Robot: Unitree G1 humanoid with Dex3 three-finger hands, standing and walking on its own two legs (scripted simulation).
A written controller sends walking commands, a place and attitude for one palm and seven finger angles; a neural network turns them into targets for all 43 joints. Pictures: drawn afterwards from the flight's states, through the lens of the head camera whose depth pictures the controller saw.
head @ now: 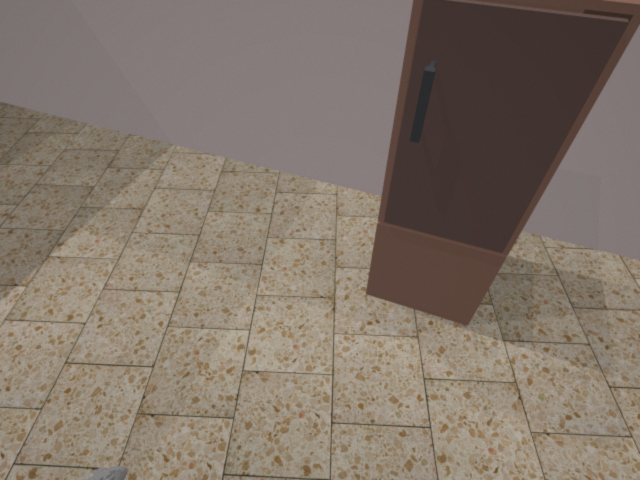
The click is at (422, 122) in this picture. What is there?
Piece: cupboard door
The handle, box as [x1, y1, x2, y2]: [410, 60, 435, 142]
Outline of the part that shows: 432,60 429,66 425,67 410,137 411,141 418,142 435,70 435,61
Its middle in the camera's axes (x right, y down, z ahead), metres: +0.22 -0.29 +0.83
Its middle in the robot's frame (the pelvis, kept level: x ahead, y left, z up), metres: +0.83 -0.18 +0.06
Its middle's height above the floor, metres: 0.83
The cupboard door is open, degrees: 0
